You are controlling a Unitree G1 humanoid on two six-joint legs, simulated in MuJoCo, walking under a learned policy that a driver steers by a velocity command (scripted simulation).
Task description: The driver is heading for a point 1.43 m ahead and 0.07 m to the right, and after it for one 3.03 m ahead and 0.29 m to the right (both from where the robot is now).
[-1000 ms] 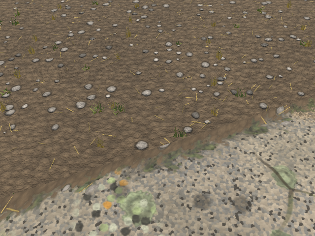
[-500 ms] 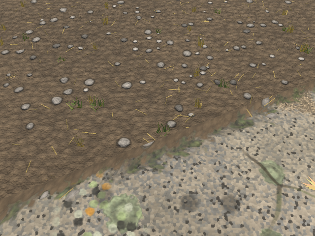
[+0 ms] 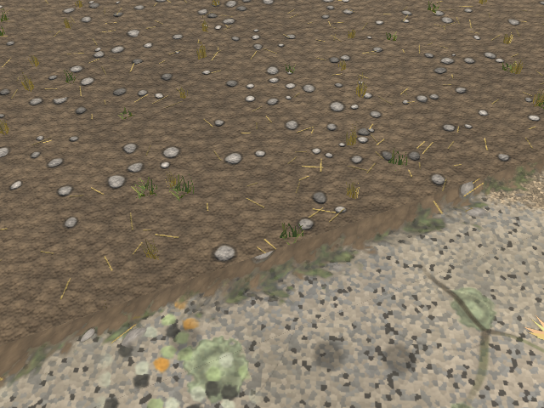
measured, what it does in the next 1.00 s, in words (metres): walks ahead: right foot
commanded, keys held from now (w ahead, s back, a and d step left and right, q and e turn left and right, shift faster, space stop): no key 0.04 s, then w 0.96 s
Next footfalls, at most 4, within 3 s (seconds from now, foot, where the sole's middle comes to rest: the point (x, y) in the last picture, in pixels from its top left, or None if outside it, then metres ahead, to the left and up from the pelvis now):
0.78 right None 0.41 -0.09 -0.78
1.34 left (237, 318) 0.74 0.15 -0.78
1.94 right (326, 251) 0.96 -0.10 -0.78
2.42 left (256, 204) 1.32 0.13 -0.97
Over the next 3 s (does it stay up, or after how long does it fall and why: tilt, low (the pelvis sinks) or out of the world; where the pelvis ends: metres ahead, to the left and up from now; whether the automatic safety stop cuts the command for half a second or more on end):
stays up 1.42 0.02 -0.20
